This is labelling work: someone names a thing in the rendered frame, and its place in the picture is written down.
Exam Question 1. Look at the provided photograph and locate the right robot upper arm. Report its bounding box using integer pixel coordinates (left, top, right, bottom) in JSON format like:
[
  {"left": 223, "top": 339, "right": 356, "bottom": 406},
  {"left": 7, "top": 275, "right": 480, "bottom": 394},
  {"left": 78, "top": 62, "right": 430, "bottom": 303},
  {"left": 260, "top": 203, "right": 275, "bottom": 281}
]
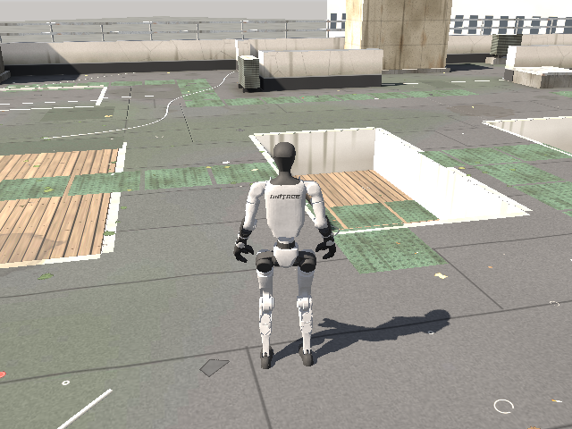
[{"left": 304, "top": 181, "right": 328, "bottom": 229}]

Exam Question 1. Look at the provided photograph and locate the robot left hand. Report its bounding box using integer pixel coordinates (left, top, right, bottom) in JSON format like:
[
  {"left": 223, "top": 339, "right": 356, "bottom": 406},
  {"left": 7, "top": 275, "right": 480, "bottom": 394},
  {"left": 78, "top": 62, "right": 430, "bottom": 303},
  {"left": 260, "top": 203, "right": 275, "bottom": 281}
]
[{"left": 233, "top": 244, "right": 254, "bottom": 263}]

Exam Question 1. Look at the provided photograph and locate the left robot upper arm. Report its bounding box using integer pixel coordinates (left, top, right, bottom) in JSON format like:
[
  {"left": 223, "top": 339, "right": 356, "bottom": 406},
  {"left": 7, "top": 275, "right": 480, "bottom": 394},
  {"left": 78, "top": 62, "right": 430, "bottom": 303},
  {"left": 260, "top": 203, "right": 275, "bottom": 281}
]
[{"left": 243, "top": 181, "right": 266, "bottom": 231}]

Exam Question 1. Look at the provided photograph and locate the right robot foot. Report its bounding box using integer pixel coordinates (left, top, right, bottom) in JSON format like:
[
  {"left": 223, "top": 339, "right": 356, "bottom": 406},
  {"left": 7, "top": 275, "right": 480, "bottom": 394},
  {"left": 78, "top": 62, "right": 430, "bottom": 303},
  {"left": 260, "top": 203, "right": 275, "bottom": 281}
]
[{"left": 299, "top": 343, "right": 314, "bottom": 366}]

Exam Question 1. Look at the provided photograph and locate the robot right forearm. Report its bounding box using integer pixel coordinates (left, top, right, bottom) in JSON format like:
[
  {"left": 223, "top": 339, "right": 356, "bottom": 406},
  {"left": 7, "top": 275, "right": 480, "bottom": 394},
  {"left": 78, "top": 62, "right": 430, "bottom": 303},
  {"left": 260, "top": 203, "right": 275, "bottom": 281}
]
[{"left": 318, "top": 215, "right": 334, "bottom": 246}]

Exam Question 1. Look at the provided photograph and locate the humanoid robot torso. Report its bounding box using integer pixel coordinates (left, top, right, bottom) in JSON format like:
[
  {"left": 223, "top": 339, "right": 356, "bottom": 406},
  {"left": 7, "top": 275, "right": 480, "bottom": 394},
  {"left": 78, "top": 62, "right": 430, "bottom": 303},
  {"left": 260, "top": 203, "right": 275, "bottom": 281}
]
[{"left": 265, "top": 176, "right": 306, "bottom": 268}]

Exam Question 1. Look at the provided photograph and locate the robot left forearm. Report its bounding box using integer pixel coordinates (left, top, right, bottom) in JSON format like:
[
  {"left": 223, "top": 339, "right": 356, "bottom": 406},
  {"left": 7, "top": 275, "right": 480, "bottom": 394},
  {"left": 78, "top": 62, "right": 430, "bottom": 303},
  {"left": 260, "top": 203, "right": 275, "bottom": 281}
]
[{"left": 235, "top": 216, "right": 252, "bottom": 248}]

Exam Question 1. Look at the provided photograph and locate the robot right hand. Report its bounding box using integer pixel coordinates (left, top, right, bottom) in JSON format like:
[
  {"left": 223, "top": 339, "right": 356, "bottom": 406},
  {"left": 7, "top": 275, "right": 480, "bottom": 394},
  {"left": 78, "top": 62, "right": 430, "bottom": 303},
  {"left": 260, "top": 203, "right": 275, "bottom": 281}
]
[{"left": 315, "top": 242, "right": 336, "bottom": 259}]

